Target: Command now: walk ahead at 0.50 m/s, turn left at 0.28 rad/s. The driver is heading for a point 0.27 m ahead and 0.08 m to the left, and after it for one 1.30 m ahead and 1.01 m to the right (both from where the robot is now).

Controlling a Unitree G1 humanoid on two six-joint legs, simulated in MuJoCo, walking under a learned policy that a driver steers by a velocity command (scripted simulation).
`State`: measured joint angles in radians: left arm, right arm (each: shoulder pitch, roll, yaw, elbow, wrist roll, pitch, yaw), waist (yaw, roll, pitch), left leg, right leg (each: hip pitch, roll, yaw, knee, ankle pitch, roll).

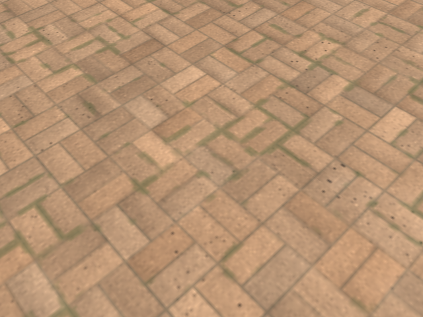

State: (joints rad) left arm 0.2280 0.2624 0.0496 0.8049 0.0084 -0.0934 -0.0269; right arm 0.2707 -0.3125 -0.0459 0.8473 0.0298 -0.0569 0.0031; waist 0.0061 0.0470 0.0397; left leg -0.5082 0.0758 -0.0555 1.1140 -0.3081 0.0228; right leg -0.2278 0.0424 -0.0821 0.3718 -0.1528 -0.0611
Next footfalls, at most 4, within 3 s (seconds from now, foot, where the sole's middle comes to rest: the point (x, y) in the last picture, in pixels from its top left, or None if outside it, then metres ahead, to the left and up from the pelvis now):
0.30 left None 0.33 0.15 -0.78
0.72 right None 0.25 -0.10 -0.78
1.20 left None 0.34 0.10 -0.78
1.64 right None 0.18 -0.12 -0.78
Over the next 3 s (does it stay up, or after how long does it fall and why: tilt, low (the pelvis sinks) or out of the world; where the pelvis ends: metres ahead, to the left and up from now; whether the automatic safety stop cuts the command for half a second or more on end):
stays up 0.37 -0.19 -0.02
